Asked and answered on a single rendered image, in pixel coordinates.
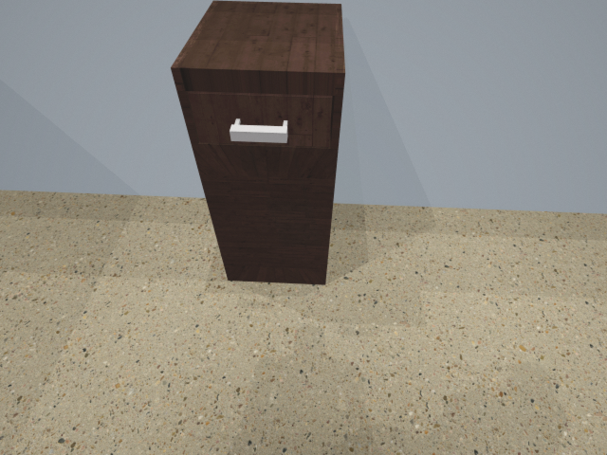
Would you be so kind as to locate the handle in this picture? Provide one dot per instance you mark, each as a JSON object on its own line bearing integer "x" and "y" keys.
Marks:
{"x": 258, "y": 133}

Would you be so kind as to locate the drawer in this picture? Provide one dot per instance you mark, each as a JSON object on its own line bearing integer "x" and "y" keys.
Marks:
{"x": 308, "y": 116}

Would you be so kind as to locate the cabinet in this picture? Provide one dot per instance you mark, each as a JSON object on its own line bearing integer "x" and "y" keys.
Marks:
{"x": 271, "y": 205}

